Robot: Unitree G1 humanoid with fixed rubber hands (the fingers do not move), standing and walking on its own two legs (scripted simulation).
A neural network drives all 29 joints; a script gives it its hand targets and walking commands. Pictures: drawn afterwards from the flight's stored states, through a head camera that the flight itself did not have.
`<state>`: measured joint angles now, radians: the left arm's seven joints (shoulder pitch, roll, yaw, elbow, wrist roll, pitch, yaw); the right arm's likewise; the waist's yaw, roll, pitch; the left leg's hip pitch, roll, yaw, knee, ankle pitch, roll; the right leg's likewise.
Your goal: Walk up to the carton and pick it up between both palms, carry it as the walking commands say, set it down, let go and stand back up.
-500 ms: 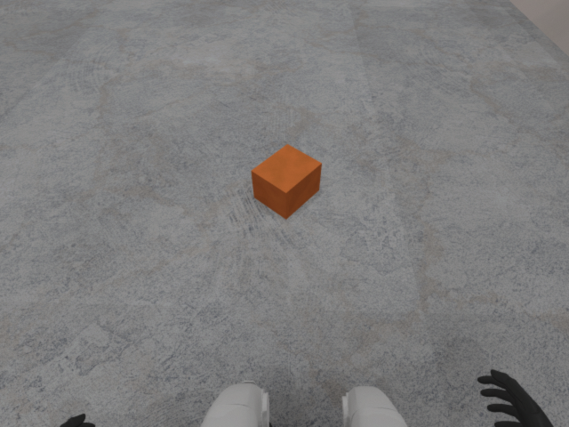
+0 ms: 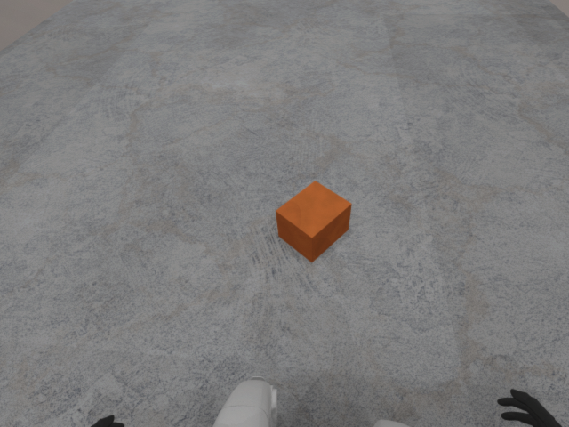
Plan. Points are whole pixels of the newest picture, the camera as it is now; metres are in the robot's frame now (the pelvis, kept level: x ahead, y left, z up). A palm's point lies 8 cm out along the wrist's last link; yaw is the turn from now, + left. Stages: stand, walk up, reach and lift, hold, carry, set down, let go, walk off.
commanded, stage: walk up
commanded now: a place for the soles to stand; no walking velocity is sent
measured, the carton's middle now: (313, 220) +0.98 -0.02 -0.65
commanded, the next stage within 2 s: none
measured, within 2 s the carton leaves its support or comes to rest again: neither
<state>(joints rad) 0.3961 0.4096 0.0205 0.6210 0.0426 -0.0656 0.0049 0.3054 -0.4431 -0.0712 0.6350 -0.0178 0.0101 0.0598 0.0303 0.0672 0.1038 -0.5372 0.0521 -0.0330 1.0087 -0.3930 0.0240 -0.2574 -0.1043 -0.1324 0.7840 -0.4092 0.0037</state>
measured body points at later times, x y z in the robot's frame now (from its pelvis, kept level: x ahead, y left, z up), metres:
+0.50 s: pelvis +0.18 +0.03 -0.01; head +0.17 +0.02 +0.44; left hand +0.27 +0.35 -0.09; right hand +0.27 -0.30 -0.11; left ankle +0.20 +0.16 -0.65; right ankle +0.20 -0.09 -0.70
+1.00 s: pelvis +0.35 +0.06 -0.02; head +0.35 +0.07 +0.43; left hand +0.49 +0.37 -0.10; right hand +0.40 -0.27 -0.10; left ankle +0.37 +0.19 -0.70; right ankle +0.45 -0.07 -0.70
